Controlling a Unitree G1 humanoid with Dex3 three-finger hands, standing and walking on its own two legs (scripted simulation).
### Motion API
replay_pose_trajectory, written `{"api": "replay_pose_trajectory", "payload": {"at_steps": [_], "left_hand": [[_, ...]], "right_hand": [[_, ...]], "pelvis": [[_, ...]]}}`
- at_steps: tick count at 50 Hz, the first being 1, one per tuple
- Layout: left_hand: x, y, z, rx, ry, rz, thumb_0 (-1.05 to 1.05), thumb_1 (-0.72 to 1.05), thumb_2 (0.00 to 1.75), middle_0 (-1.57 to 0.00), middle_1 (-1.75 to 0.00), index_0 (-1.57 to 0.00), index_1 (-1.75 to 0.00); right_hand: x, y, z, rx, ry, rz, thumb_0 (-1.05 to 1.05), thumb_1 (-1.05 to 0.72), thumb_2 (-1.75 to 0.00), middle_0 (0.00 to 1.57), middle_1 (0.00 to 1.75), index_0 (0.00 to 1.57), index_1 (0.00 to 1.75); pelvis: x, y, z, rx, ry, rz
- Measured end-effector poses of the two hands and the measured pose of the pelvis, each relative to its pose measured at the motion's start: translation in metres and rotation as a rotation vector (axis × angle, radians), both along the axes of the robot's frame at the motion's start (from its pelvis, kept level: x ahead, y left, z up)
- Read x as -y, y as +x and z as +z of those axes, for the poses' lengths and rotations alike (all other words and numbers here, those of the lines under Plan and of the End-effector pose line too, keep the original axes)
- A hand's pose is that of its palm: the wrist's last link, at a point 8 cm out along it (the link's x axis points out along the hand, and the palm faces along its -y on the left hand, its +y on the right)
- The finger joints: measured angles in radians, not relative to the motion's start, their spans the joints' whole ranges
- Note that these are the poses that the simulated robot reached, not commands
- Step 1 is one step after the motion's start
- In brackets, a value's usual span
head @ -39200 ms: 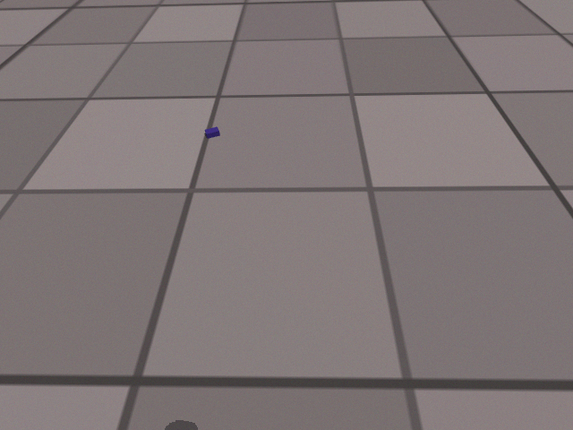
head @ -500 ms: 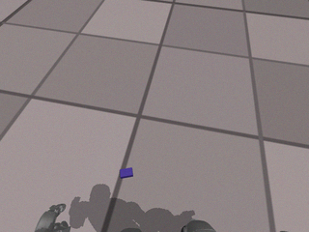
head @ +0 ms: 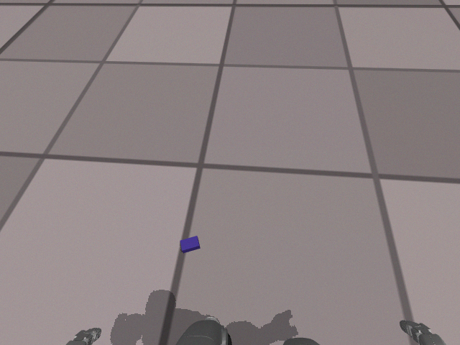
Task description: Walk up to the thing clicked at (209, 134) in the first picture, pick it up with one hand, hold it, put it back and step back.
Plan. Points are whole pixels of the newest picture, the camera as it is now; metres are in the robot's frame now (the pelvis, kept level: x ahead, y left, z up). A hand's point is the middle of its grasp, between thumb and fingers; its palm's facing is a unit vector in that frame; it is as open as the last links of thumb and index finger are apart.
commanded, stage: step back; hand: left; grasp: from above
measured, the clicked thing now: (190, 244) +0.55 +0.25 -0.74
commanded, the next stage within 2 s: none
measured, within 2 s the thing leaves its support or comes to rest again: neither
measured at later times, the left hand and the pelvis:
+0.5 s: hand out of the picture -0.04 +0.28 -0.14, palm faces +0.05 -0.93 -0.35, open 7.4 cm; pelvis -0.14 +0.01 +0.01, yaw +2 degrees
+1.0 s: hand out of the picture -0.20 +0.22 -0.13, palm faces +0.04 -0.90 -0.42, open 7.4 cm; pelvis -0.30 -0.05 +0.00, yaw +3 degrees
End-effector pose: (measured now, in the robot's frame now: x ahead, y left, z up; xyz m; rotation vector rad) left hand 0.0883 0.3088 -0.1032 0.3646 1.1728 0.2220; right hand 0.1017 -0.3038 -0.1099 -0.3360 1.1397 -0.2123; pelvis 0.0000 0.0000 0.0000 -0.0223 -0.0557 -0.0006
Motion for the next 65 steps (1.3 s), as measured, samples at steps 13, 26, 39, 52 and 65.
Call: {"api": "replay_pose_trajectory", "payload": {"at_steps": [13,26,39,52,65], "left_hand": [[-0.006,-0.050,0.007,0.124,-0.012,0.024,0.01,0.90,0.90,-0.20,-0.30,-0.20,-0.30],[-0.018,-0.143,-0.004,0.029,-0.034,0.052,0.01,0.91,0.90,-0.20,-0.30,-0.20,-0.30],[0.030,-0.257,-0.001,-0.038,0.008,0.016,0.01,0.91,0.90,-0.20,-0.30,-0.20,-0.30],[0.041,-0.306,0.010,0.104,0.026,0.042,0.01,0.90,0.90,-0.20,-0.30,-0.20,-0.30],[0.067,-0.398,0.001,0.062,-0.012,0.050,0.01,0.91,0.90,-0.20,-0.30,-0.20,-0.30]], "right_hand": [[0.009,-0.077,0.014,-0.076,-0.078,0.069,0.00,-0.91,-0.89,0.21,0.30,0.20,0.30],[-0.007,-0.138,0.041,0.000,-0.091,0.077,0.00,-0.90,-0.89,0.21,0.30,0.21,0.30],[0.052,-0.218,0.010,0.071,-0.057,0.031,0.00,-0.91,-0.89,0.21,0.30,0.21,0.30],[0.059,-0.342,-0.002,-0.121,-0.056,0.078,0.00,-0.91,-0.89,0.21,0.30,0.20,0.30],[0.076,-0.384,0.020,0.018,-0.074,0.116,0.00,-0.90,-0.89,0.21,0.30,0.21,0.30]], "pelvis": [[-0.007,-0.068,0.002,-0.026,0.022,0.067],[-0.007,-0.142,0.013,-0.024,-0.006,0.024],[0.037,-0.239,-0.005,-0.007,0.007,-0.020],[0.049,-0.315,-0.003,-0.028,0.040,0.085],[0.076,-0.405,0.003,-0.027,0.011,0.039]]}}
